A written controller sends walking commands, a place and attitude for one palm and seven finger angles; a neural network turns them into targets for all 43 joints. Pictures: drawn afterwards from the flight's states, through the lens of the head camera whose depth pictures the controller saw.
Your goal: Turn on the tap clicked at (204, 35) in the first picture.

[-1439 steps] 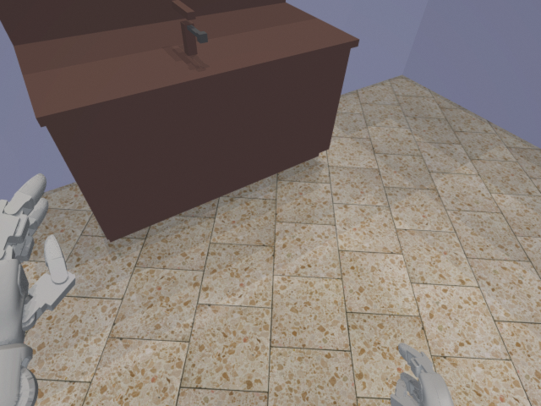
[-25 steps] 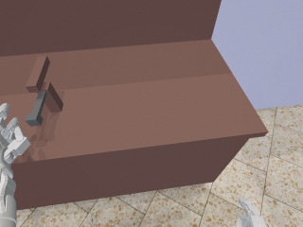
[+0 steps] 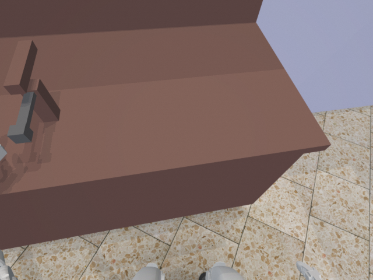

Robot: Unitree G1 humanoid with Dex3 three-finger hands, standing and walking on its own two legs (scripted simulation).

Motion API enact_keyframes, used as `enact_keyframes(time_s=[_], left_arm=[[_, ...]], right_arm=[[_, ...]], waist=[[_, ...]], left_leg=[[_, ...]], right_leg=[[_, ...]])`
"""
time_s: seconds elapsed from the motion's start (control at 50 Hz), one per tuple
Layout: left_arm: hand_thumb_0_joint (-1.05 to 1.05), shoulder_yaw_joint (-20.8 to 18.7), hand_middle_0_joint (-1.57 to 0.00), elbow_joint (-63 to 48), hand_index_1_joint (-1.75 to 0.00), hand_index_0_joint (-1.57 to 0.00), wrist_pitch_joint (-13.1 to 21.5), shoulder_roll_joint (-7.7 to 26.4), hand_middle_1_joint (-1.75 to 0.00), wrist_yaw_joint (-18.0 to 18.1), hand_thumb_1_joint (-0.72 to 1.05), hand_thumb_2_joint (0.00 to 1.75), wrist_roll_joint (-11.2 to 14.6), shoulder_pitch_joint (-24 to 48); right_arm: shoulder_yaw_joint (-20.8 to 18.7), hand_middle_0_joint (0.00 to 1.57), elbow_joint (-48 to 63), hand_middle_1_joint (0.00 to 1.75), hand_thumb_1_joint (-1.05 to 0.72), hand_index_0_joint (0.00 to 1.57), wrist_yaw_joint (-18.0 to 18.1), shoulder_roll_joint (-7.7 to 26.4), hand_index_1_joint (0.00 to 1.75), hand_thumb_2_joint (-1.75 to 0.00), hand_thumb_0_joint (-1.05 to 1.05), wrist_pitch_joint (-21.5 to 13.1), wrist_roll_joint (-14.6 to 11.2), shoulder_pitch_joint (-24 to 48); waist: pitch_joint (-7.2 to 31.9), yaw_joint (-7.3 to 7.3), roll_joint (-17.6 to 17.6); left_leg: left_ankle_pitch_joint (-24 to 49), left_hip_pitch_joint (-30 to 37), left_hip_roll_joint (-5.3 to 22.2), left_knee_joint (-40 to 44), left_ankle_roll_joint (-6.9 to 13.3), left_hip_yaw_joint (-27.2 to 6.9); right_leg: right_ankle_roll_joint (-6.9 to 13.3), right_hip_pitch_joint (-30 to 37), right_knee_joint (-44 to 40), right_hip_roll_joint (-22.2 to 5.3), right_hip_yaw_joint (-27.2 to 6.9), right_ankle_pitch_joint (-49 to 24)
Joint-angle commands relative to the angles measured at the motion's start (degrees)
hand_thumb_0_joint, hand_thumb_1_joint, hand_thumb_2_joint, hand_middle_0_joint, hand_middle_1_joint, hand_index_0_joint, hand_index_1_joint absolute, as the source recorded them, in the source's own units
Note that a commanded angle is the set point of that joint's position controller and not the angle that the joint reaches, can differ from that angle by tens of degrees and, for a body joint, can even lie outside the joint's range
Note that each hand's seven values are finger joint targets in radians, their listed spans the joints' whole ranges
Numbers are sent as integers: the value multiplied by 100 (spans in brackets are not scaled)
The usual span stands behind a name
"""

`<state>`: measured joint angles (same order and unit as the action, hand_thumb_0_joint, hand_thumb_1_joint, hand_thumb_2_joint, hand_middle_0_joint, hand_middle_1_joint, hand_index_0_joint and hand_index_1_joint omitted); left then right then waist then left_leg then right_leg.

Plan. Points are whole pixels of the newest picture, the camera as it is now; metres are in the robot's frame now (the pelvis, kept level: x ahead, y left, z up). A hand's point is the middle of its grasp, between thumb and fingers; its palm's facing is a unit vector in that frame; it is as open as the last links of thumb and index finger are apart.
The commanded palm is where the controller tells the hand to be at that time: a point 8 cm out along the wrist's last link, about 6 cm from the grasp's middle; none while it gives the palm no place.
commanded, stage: reach beside the lever's end, fingers flat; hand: left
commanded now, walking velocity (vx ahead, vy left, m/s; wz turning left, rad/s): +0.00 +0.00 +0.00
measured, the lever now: (20, 133) +0.37 +0.34 +0.08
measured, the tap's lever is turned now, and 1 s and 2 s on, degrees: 0 1 25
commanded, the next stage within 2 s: push the lever round in 0.32 s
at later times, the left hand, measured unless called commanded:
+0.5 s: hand (3, 151) +0.33 +0.37 +0.07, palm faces +0.41 -0.90 -0.10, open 7.8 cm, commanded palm +0.29 +0.40 +0.07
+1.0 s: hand (21, 155) +0.33 +0.33 +0.07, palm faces +0.47 -0.88 -0.12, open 7.7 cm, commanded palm +0.29 +0.36 +0.07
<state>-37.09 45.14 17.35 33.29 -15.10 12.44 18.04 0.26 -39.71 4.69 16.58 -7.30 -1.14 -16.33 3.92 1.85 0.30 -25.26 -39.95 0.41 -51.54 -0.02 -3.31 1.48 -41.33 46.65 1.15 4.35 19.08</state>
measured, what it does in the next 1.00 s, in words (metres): stands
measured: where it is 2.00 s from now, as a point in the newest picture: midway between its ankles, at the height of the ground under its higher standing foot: outside the picture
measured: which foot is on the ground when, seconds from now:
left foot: down 0.00-1.00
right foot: down 0.00-1.00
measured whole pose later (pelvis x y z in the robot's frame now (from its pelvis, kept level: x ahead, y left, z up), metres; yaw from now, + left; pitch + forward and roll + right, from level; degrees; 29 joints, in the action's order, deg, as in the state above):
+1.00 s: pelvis +0.01 -0.01 +0.01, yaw +1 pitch +12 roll -1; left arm -31.7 34.6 15.1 25.6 -8.1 12.4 11.4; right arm 0.4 -38.9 5.6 15.2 -5.7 -1.3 -15.0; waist 4.5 0.6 1.1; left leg -24.9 -36.1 0.6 -49.0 -1.0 -3.9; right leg 2.4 -38.0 45.5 1.4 4.9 19.6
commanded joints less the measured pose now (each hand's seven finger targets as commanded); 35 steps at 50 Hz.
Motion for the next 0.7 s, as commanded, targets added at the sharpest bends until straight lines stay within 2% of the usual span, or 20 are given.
enact_keyframes(time_s=[0.0, 0.06, 0.1, 0.12, 0.16, 0.2, 0.22, 0.24, 0.26, 0.3, 0.38, 0.4, 0.48, 0.5, 0.58, 0.6, 0.62, 0.64, 0.66, 0.68], left_arm=[[0, -359, -15, -1572, -15, -15, 521, 1942, -15, 12, 90, 90, 114, 818], [0, -399, -15, -1703, -15, -15, 384, 1764, -15, 72, 90, 90, 232, 380], [0, -362, -15, -1843, -15, -15, 325, 1611, -15, 195, 90, 90, 227, 267], [0, -257, -15, -1877, -15, -15, 274, 1451, -15, 261, 90, 90, 242, 312], [0, -286, -15, -1999, -15, -15, 246, 1459, -15, 399, 90, 90, 202, 348], [0, -446, -15, -2167, -15, -15, 296, 1662, -15, 544, 90, 90, 98, 349], [0, -278, -15, -2331, -15, -15, 344, 1525, -15, 572, 90, 90, 75, 573], [0, -301, -15, -2356, -15, -15, 375, 1550, -15, 588, 90, 90, 41, 499], [0, -138, -15, -2536, -15, -15, 431, 1435, -15, 584, 90, 90, 14, 699], [0, -88, -15, -2646, -15, -15, 470, 1425, -15, 567, 90, 90, -22, 751], [0, 253, -15, -2562, -15, -15, 350, 963, -15, 375, 90, 90, 138, 487], [0, 184, -15, -2499, -15, -15, 292, 1029, -15, 360, 90, 90, 141, 470], [0, 134, -15, -2210, -15, -15, 0, 998, -15, 335, 90, 90, 232, 319], [0, 51, -15, -2309, -15, -15, 2, 1062, -15, 395, 90, 90, 197, 239], [0, 291, -15, -2919, -15, -15, 159, 835, -15, 627, 90, 90, 116, 364], [0, 187, -15, -3042, -15, -15, 237, 926, -15, 724, 90, 90, 61, 323], [0, 232, -15, -3204, -15, -15, 315, 860, -15, 783, 90, 90, 45, 329], [0, 261, -15, -3049, -15, -15, 314, 735, -15, 822, 90, 90, 56, 28], [0, 335, -15, -3076, -15, -15, 339, 665, -15, 836, 90, 90, 78, 196], [0, 205, -15, -2940, -15, -15, 334, 766, -15, 846, 90, 90, 85, 127]], right_arm=[[-366, 20, 649, 30, -90, 20, 2, 966, 30, -90, 0, -176, -9, -305], [-386, 20, 737, 30, -90, 20, -25, 951, 30, -90, 0, -142, -36, -319], [-386, 20, 760, 30, -90, 20, -9, 920, 30, -90, 0, -125, -46, -271], [-379, 20, 780, 30, -90, 20, -16, 906, 30, -90, 0, -124, -44, -288], [-389, 20, 792, 30, -90, 20, -14, 908, 30, -90, 0, -118, -26, -267], [-386, 20, 767, 30, -90, 20, 7, 902, 30, -90, 0, -88, 1, -269], [-380, 20, 775, 30, -90, 20, -1, 885, 30, -90, 0, -85, 15, -275], [-385, 20, 786, 30, -90, 20, -2, 875, 30, -90, 0, -89, 23, -267], [-367, 20, 775, 30, -90, 20, 0, 855, 30, -90, 0, -98, 33, -232], [-365, 20, 723, 30, -90, 20, 35, 848, 30, -90, 0, -101, 43, -238], [-365, 20, 718, 30, -90, 20, 65, 819, 30, -90, 0, -134, 11, -218], [-359, 20, 683, 30, -90, 20, 93, 821, 30, -90, 0, -129, -15, -224], [-351, 20, 741, 30, -90, 20, 109, 833, 30, -90, 0, -111, -51, -188], [-355, 20, 742, 30, -90, 20, 114, 812, 30, -90, 0, -107, -55, -182], [-358, 20, 808, 30, -90, 20, 37, 753, 30, -90, 0, -143, -5, -141], [-364, 20, 778, 30, -90, 20, 38, 737, 30, -90, 0, -139, 4, -139], [-374, 20, 777, 30, -90, 20, 14, 722, 30, -90, 0, -147, 29, -140], [-378, 20, 788, 30, -90, 20, 2, 709, 30, -90, 0, -148, 24, -129], [-367, 20, 762, 30, -90, 20, 2, 720, 30, -90, 0, -148, 24, -91], [-378, 20, 722, 30, -90, 20, 16, 723, 30, -90, 0, -134, 12, -83]], waist=[[2263, -208, 1042], [2148, -238, 706], [1925, -255, 797], [1781, -188, 677], [1656, -166, 677], [1629, -204, 766], [1664, -100, 755], [1696, -152, 883], [1698, -76, 1043], [1759, -73, 1196], [1824, -66, 1006], [1803, -85, 1080], [1596, -121, 524], [1656, -209, 663], [1827, -158, 872], [1859, -209, 962], [1987, -182, 961], [1895, -207, 817], [1832, -132, 724], [1786, -153, 646]], left_leg=[[2281, 1010, -62, 776, 106, -39], [2370, 952, -20, 863, 48, -99], [2366, 964, -4, 937, 34, -116], [2283, 950, -6, 980, 14, -131], [2027, 897, -4, 1026, -8, -146], [2160, 931, 8, 1038, -34, -164], [2170, 1034, 12, 1052, -66, -174], [2230, 1061, 8, 1045, -93, -186], [2271, 1186, 22, 1035, -125, -199], [2502, 1389, 55, 1002, -168, -249], [2686, 1481, 41, 969, -202, -239], [2815, 1506, 65, 974, -214, -260], [2480, 1109, -2, 1023, -165, -183], [2644, 1168, 12, 1026, -174, -187], [2902, 1432, 17, 989, -235, -194], [3027, 1474, 37, 967, -233, -200], [3117, 1562, 33, 966, -250, -197], [3057, 1490, 32, 966, -226, -174], [2865, 1386, 12, 954, -206, -145], [2624, 1256, -8, 957, -166, -102]], right_leg=[[17, 1454, -426, 39, -216, -1270], [-12, 1435, -449, 58, -141, -1220], [-10, 1357, -492, 52, -124, -1134], [-25, 1263, -506, 60, -94, -1059], [-21, 1164, -518, 65, -83, -864], [2, 1212, -512, 63, -96, -898], [-3, 1159, -492, 73, -77, -880], [18, 1161, -475, 74, -89, -848], [21, 1069, -462, 76, -86, -832], [35, 1011, -461, 84, -91, -830], [17, 1077, -496, 74, -67, -949], [24, 1083, -514, 67, -74, -987], [-1, 1261, -547, 43, -35, -1121], [2, 1340, -545, 33, -55, -1179], [6, 1317, -513, 52, -63, -1246], [15, 1361, -506, 54, -91, -1288], [12, 1406, -490, 56, -87, -1348], [7, 1424, -497, 64, -84, -1350], [-3, 1411, -491, 61, -83, -1358], [0, 1458, -515, 55, -109, -1326]])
